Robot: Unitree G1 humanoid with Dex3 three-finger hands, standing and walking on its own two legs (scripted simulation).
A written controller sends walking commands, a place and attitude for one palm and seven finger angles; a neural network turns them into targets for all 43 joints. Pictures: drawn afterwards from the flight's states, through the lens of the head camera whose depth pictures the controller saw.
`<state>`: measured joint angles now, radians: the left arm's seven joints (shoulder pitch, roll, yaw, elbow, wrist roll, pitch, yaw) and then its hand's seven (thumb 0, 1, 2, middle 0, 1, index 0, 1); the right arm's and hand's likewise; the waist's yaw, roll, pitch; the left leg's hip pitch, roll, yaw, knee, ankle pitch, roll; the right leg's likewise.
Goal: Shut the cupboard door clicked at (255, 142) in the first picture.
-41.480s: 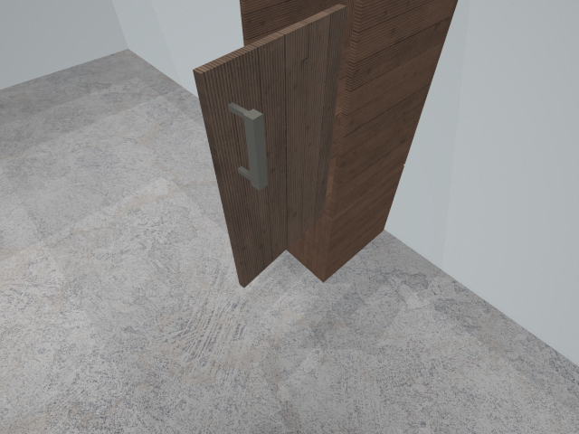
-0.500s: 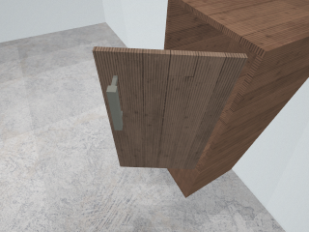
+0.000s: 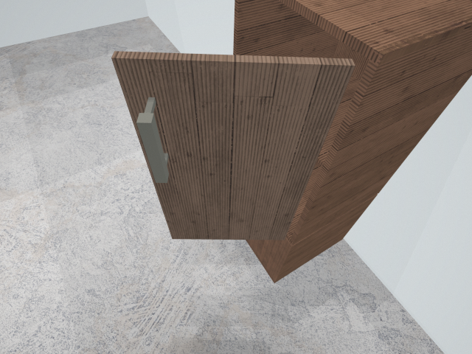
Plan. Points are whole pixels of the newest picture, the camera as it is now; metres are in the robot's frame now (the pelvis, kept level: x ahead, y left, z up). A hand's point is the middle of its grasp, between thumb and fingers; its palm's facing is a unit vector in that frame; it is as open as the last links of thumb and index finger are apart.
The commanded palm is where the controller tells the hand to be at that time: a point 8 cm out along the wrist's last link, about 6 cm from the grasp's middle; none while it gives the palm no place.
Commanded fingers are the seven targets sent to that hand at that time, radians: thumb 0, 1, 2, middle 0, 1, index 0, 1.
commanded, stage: shuffle to correct the standing spot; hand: left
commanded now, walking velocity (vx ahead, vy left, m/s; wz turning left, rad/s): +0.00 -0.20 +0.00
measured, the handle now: (156, 142) +0.43 +0.16 +0.11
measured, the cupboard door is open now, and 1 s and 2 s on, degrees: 59 59 59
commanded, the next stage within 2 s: come to a stop and stand still in 0.02 s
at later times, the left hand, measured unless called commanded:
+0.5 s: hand out of the picture +0.03 +0.11 -0.19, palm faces +0.05 -0.98 -0.19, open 7.3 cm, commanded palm none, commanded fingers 0.00 0.90 0.90 -0.20 -0.30 -0.20 -0.30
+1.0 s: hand out of the picture +0.03 +0.11 -0.17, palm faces +0.01 -0.97 -0.25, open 7.4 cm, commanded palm none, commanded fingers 0.00 0.90 0.90 -0.20 -0.30 -0.20 -0.30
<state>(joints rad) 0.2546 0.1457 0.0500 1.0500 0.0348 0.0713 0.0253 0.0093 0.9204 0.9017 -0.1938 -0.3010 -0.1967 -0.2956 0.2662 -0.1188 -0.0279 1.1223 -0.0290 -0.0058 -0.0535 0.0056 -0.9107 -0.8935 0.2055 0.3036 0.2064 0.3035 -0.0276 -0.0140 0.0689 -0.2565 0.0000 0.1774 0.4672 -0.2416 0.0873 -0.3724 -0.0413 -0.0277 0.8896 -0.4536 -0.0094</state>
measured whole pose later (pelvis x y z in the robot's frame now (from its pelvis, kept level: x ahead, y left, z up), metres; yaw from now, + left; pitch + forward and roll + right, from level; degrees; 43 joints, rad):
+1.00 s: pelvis -0.01 -0.08 +0.00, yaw +0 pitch -1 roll +0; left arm 0.28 0.16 -0.02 1.01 0.01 -0.02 0.04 0.01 0.91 0.90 -0.20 -0.30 -0.20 -0.30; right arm 0.23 -0.21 -0.01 0.98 -0.01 0.00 -0.01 0.00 -0.92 -0.89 0.20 0.30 0.20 0.30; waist -0.01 0.05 0.02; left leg -0.24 -0.03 0.06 0.52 -0.27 0.04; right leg -0.18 -0.01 -0.03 0.54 -0.34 0.00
